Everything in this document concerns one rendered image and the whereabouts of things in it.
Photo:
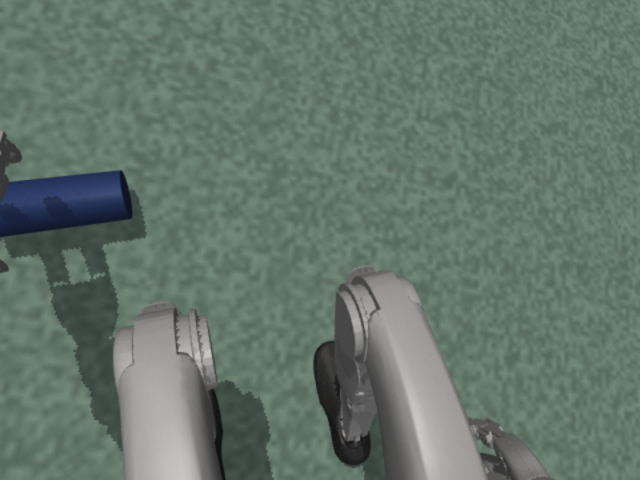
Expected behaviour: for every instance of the right robot foot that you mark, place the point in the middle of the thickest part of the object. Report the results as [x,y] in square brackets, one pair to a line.
[328,388]

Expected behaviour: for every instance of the left robot foot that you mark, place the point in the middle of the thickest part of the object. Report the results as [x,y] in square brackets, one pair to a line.
[219,431]

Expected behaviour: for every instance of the bottle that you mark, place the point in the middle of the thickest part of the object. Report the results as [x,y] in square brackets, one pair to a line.
[37,205]

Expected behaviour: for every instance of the left robot hand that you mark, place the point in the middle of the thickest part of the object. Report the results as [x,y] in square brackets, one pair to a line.
[9,153]

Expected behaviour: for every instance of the right robot hand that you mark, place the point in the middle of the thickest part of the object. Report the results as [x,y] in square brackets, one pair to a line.
[514,460]

